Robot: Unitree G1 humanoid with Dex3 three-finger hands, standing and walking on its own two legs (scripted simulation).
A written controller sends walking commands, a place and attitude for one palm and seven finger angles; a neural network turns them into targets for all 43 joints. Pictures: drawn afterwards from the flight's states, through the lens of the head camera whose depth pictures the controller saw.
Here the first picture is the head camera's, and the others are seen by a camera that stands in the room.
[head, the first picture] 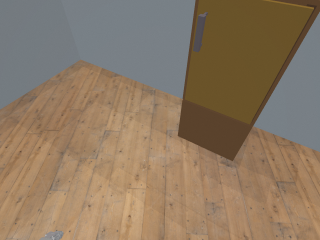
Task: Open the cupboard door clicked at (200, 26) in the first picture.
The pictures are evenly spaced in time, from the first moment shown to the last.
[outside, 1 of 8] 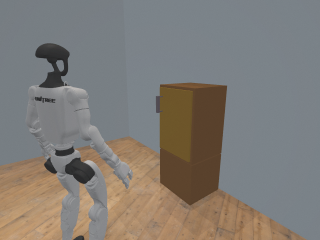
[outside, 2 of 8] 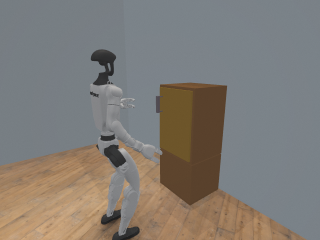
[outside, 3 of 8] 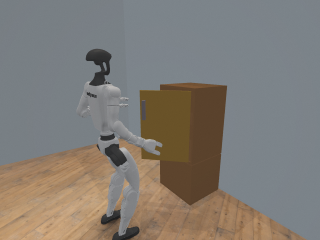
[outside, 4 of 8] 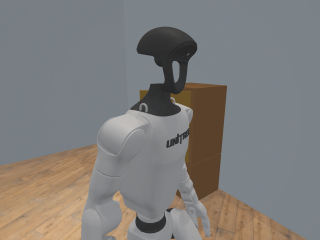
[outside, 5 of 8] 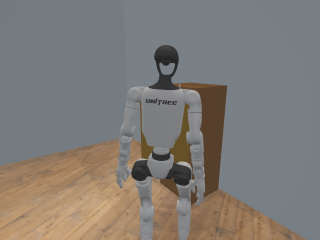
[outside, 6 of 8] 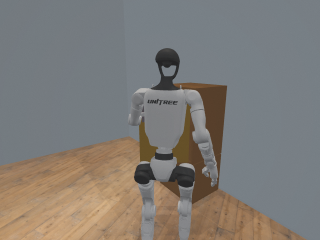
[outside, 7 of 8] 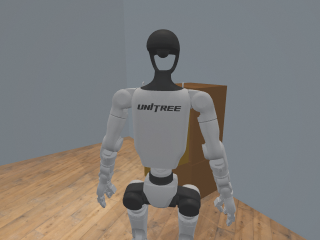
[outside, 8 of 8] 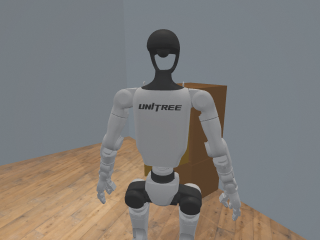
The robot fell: no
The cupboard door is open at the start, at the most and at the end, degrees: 0 88 86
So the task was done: yes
